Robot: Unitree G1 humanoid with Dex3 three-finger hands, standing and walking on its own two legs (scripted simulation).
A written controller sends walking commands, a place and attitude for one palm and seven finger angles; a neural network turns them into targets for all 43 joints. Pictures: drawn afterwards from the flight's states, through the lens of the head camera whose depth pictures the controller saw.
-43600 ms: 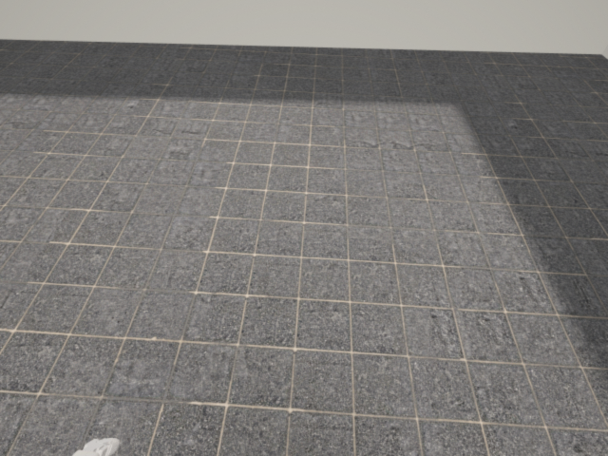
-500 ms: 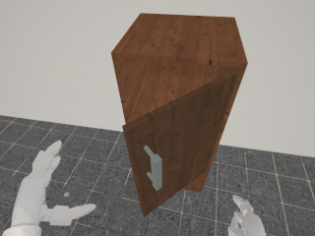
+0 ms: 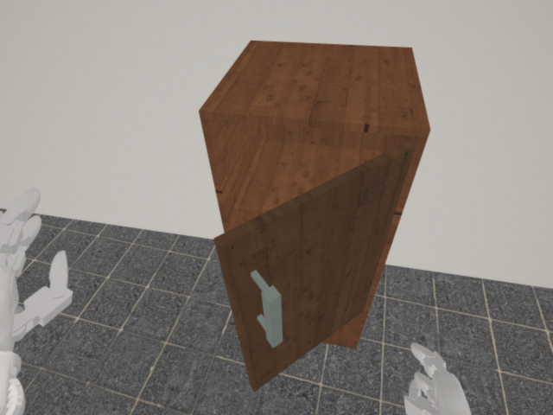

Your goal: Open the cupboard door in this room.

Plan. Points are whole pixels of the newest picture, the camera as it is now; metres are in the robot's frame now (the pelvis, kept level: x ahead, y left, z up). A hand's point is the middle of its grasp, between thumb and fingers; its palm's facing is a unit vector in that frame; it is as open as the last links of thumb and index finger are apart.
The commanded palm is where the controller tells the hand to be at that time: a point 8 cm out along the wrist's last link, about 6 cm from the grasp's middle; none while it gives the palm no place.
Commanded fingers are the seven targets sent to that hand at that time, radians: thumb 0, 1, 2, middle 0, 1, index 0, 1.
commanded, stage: draw the hand back to the body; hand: left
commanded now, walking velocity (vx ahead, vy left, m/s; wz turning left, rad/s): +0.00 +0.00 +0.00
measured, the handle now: (266, 309) +0.29 +0.07 -0.03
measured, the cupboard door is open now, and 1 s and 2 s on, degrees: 46 46 46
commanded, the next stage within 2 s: step back with the hand held close in 0.30 s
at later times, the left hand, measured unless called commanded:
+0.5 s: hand (68, 299) +0.18 +0.25 +0.16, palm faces +0.46 -0.78 -0.44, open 7.4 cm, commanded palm +0.12 +0.29 +0.17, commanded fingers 0.00 0.90 0.90 -0.20 -0.30 -0.20 -0.30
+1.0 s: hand (25, 348) +0.13 +0.28 +0.15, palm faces +0.39 -0.76 -0.51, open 7.4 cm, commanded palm +0.07 +0.31 +0.17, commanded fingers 0.00 0.90 0.90 -0.20 -0.30 -0.20 -0.30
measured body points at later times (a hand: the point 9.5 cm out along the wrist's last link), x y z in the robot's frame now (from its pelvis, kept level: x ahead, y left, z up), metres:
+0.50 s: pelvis -0.02 -0.01 +0.00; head -0.03 -0.03 +0.45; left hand +0.15 +0.29 +0.19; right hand +0.17 -0.23 -0.08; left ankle -0.04 +0.11 -0.74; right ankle +0.00 -0.11 -0.74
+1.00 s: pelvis -0.08 +0.02 -0.01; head -0.06 +0.02 +0.44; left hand +0.10 +0.31 +0.18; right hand +0.10 -0.23 -0.09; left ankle -0.04 +0.11 -0.74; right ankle +0.00 -0.11 -0.74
